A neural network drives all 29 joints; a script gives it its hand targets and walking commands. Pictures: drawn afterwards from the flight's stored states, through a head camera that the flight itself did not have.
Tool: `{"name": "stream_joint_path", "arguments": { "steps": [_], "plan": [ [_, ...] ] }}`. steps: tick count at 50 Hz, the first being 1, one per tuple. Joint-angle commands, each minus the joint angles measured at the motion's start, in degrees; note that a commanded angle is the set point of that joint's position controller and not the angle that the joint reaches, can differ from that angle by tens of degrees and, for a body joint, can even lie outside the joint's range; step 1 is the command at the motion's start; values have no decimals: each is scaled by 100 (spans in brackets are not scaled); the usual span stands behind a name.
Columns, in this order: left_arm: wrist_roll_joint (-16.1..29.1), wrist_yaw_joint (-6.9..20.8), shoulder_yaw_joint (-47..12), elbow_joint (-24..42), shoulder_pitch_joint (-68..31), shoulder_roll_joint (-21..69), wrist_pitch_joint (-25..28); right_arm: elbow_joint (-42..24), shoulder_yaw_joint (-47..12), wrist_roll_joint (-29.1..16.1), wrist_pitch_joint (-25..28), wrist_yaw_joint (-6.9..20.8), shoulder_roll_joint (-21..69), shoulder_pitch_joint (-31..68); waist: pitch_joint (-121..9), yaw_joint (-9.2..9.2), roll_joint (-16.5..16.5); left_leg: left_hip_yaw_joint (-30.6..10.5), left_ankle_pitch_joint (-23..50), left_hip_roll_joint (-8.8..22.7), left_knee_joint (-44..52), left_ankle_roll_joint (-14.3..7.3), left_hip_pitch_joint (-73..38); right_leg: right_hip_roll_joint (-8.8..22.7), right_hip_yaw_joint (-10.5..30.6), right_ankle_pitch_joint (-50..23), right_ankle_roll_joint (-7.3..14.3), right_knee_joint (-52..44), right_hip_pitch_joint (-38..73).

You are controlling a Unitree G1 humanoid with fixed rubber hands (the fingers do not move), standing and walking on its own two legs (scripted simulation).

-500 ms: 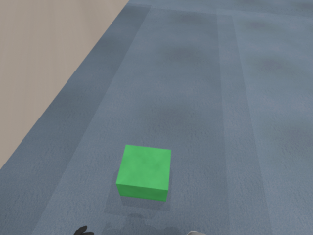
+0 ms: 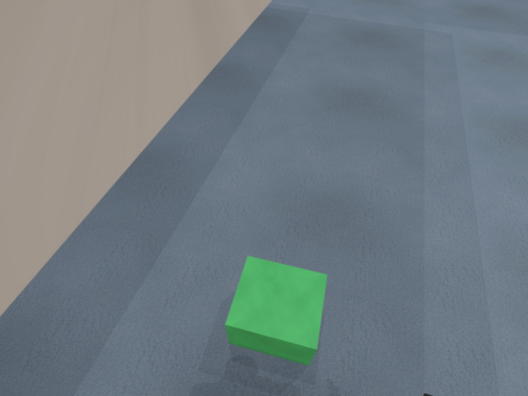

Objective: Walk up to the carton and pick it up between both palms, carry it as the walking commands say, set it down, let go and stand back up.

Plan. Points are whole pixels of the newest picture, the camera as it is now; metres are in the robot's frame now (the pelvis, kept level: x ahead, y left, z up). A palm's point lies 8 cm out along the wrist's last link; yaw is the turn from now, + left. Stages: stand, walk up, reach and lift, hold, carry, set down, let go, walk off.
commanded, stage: walk up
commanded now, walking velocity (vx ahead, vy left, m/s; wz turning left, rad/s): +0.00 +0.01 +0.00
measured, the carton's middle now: (277, 309) +0.51 -0.02 -0.66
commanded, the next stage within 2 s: none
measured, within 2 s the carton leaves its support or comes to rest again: neither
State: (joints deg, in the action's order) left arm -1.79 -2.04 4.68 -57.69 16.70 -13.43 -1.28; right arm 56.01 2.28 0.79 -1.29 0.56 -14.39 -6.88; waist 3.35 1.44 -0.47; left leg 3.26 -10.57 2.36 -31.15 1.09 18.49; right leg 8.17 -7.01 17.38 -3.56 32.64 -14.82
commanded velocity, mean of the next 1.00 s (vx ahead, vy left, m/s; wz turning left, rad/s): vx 0.06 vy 0.03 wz -0.06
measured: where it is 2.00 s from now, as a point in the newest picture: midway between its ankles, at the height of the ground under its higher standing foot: outside the picture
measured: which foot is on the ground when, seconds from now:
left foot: down 0.00-0.80, up 0.82-1.00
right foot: up 0.00-0.34, down 0.36-1.00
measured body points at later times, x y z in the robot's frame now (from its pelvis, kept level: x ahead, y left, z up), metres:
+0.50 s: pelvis -0.01 +0.03 +0.02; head -0.01 +0.03 +0.47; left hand +0.00 +0.25 -0.14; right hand +0.01 -0.20 -0.14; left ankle +0.05 +0.11 -0.73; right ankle -0.03 -0.09 -0.73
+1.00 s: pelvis +0.01 +0.05 +0.02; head +0.02 +0.05 +0.47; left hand -0.04 +0.32 -0.12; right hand +0.03 -0.21 -0.13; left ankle +0.05 +0.18 -0.70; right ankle -0.03 -0.09 -0.73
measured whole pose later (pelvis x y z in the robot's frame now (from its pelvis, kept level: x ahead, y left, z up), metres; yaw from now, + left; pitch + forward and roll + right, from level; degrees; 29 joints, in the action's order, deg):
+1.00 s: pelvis +0.01 +0.05 +0.02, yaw -5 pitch +0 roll +2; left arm -2.5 -1.7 4.2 -65.6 24.0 -12.7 0.6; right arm 59.2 3.4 2.0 -0.4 0.6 -13.5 -15.2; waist -0.4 2.2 -1.2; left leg 5.5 -20.3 2.1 -37.2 4.2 20.2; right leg 4.0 3.3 13.0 -1.3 18.4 -6.0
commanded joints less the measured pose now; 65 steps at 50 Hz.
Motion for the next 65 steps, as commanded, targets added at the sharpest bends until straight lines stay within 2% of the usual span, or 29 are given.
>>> {"name": "stream_joint_path", "arguments": {
  "steps": [1, 2, 5, 8, 13, 17, 19, 20, 22, 27, 38, 39, 40, 41, 42, 44, 47, 50, 52, 53, 54, 55, 56, 57, 59, 60, 61, 62, 65],
  "plan": [
    [54, 37, -118, 251, 668, 22, -195, 1, 245, 17, 179, -117, -1128, -993, -347, -164, 2141, -2218, 789, 2035, 2023, -370, -692, -431, 598, 1684, 270, 1232, -835],
    [116, 47, -66, 180, 567, -321, -278, -76, 165, 47, 152, -115, -924, -559, -257, -117, 1703, -1863, 258, 1727, 2056, -633, -235, -327, 916, 1343, 271, 1585, -468],
    [68, 80, -85, 11, 569, -339, -247, -234, 4, 50, 165, -199, -450, 145, -241, 30, 1087, -1010, 322, 1147, 1845, -656, -308, -423, 852, 580, 298, 1901, -430],
    [83, 45, -132, -49, 500, -246, -231, -89, -1, 31, 231, -240, -395, -244, -349, -58, 837, -909, 1162, 1153, 1743, -709, -739, -456, 884, 597, 284, 1386, -323],
    [121, 7, -222, -80, 339, -106, -176, 109, 12, 20, 181, -262, -341, -617, -296, -225, 733, -1131, 858, 1191, 1916, -883, -1104, -545, 816, 623, 293, 253, -199],
    [156, -22, -302, -326, 699, 34, 18, 199, 40, -60, 136, -227, -242, -602, -398, 0, 392, -991, 56, 922, 1782, -663, -880, -521, 626, -579, 350, -1280, 641],
    [140, -2, -300, -373, 490, -129, 91, 228, 7, -81, 128, -200, -15, -678, -218, -41, -142, -778, -439, 551, 1650, -445, -641, -235, 1117, -579, 509, -1594, 622],
    [121, 6, -345, -414, 302, -111, 96, 298, -16, -72, 117, -206, 22, -670, 19, -117, -412, -543, -161, 391, 1448, -367, -864, -181, 1225, -351, 570, -1775, 210],
    [127, -1, -376, -414, 213, -32, 139, 419, -2, -54, 127, -207, -8, -852, 37, -210, -365, -515, 152, 392, 1354, -362, -1131, -168, 1168, -287, 560, -1793, -25],
    [123, -11, -388, -520, 388, 85, 170, 578, -11, -48, 118, -216, -14, -957, 116, -174, 30, -756, -265, 521, 1610, -404, -921, -319, 1036, -235, 487, -1636, 80],
    [82, -32, -355, -598, 447, 134, 183, 852, -31, 6, 117, -252, 164, -1283, 271, -232, -24, -504, -280, 349, 1359, -290, -821, -188, 1208, 269, 546, -1843, -192],
    [35, -61, -210, -568, 685, -233, 160, 767, 23, 95, 114, -243, -74, -1410, 216, -167, 79, -259, -1188, 500, 913, -271, -496, 44, 1237, 883, 583, -1661, -113],
    [-45, -31, -52, -718, 1317, -725, 67, 480, 300, 117, 52, -146, -485, -880, 281, 254, 357, 20, -2456, 185, 110, -20, 769, 742, 2700, 2697, 1098, -2027, 359],
    [-57, -53, 82, -679, 1175, -1025, 50, 149, 202, 131, -3, -67, -270, -277, 775, 424, -652, 267, -1757, -25, -1226, 284, 1673, 1582, 3764, 3235, 1404, -2992, 387],
    [-47, -72, 70, -592, 944, -896, 85, 121, 179, 157, -10, -62, -109, -317, 870, 270, -592, -126, -1298, 169, -1958, 350, 1860, 1627, 3761, 2892, 1469, -3122, 311],
    [-37, -70, 62, -539, 650, -640, 169, 194, 245, 178, 101, -30, -58, -881, 574, -15, -558, -179, -1008, 219, -2078, 334, 1367, 1210, 2878, 2029, 1259, -2823, 190],
    [-53, 5, 44, -609, 649, -592, 240, 183, 142, 145, 127, 34, 71, -974, 498, -82, -901, 174, -962, -10, -1099, 335, 563, 663, 2028, 1259, 1073, -2664, -63],
    [-86, 72, 68, -630, 743, -715, 249, 174, 28, 89, 128, 6, 86, -966, 417, -68, -1173, 387, -1052, -93, 177, 343, -395, 445, 1786, 994, 1020, -2389, -115],
    [-54, 106, 47, -590, 794, -658, 260, 405, 52, 62, 220, -67, -52, -1565, 185, -267, -913, 527, -508, -61, 939, 329, -1441, 140, 1666, 1128, 860, -1781, -278],
    [-60, 112, -1, -559, 892, -487, 276, 519, 99, 71, 296, -106, -222, -1903, 83, -367, -562, 272, -396, 222, 1097, 272, -1967, -50, 1565, 1229, 727, -1203, -523],
    [-43, 120, -91, -397, 786, -213, 307, 536, 195, 116, 368, -136, -561, -2196, 81, -545, 357, -905, -1067, 1084, 1627, 45, -2276, -451, 1214, 1099, 459, -98, -1178],
    [-46, 95, -181, -105, 549, -18, 290, 490, 339, 99, 369, -150, -1090, -2382, -26, -673, 1615, -2691, -2206, 2213, 2458, -535, -2172, -768, 711, 1475, 304, 1269, -1953],
    [-42, 101, -66, -69, 378, -175, 223, 433, 279, 105, 399, -170, -1117, -2416, 127, -525, 951, -3113, -2145, 2699, 2617, -617, -1770, -431, 1015, 1249, 234, 2186, -2058],
    [-35, 99, -73, -108, 427, -119, 203, 349, 157, 90, 427, -208, -854, -1886, 401, -293, 619, -2424, -440, 2479, 2290, -514, -1220, -371, 1036, 1048, 163, 2488, -1875],
    [2, 182, -98, -289, 796, -45, 182, 317, 40, 96, 521, -203, -394, -1620, 324, -112, 417, -1252, 941, 1905, 1995, -365, -1158, -310, 966, 111, 127, 2652, -1557],
    [18, 184, -58, -305, 873, -73, 119, 338, 12, 85, 525, -236, -354, -1633, 258, -52, 519, -941, 2751, 1810, 1654, -306, -1210, -399, 893, -80, 62, 2742, -1499],
    [64, 175, 50, -260, 843, -234, 44, 381, 52, 28, 490, -307, -505, -1836, 106, -16, 549, -807, 5341, 1932, 1136, -297, -1355, -512, 905, 84, -57, 2921, -1453],
    [100, 159, 36, -268, 822, -263, -9, 367, 57, 9, 492, -320, -551, -1795, -116, -19, 954, -587, 6436, 1957, 965, -391, -1466, -677, 817, 184, -133, 3046, -1319],
    [98, 198, -22, -99, 197, -197, -176, 296, 65, 32, 401, -347, -436, -1798, -315, -178, 1426, -162, 5488, 1738, 904, -504, -1732, -796, 640, 34, -180, 2960, -1588]
  ]
}}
